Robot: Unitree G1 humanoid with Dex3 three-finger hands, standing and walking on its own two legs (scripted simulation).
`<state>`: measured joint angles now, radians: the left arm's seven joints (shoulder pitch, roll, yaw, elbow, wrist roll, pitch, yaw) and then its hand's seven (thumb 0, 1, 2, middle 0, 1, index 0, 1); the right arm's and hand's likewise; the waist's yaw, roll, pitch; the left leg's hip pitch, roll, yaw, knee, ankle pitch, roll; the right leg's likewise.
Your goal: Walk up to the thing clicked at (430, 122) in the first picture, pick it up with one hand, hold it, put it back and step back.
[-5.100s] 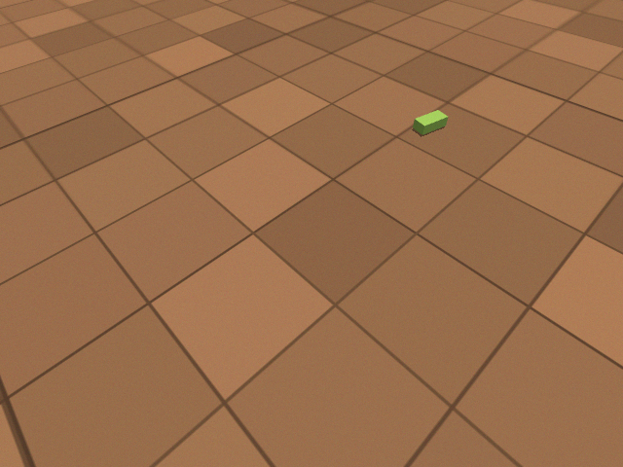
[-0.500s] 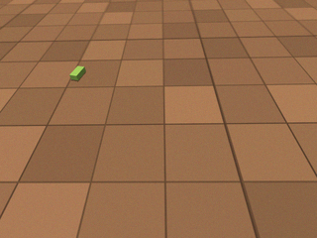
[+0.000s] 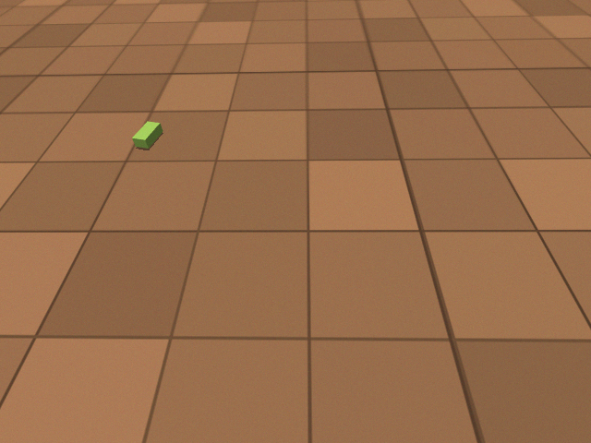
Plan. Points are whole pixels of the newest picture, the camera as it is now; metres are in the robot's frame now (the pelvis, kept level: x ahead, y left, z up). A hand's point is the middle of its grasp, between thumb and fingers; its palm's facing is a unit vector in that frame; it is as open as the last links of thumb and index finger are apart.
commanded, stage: stand
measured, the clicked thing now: (148, 134) +1.83 +0.89 -0.75
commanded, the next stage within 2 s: walk up in 0.74 s
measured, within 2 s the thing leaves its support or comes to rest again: neither
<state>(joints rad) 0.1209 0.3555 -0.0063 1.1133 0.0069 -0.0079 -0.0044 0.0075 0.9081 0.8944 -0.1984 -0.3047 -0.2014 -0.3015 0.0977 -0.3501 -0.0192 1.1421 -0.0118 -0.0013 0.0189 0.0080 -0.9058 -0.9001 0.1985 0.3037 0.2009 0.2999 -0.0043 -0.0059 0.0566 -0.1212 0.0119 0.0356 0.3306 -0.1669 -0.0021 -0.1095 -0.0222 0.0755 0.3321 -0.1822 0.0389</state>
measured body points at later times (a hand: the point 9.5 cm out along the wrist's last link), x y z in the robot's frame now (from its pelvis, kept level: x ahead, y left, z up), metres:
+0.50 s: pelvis +0.01 +0.00 +0.00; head +0.02 +0.00 +0.45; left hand +0.08 +0.30 -0.13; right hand +0.08 -0.30 -0.13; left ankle +0.01 +0.12 -0.75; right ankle +0.00 -0.15 -0.75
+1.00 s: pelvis +0.00 -0.02 -0.01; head +0.04 -0.01 +0.44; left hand +0.06 +0.31 -0.13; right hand +0.11 -0.33 -0.13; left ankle -0.02 +0.10 -0.71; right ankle +0.00 -0.15 -0.75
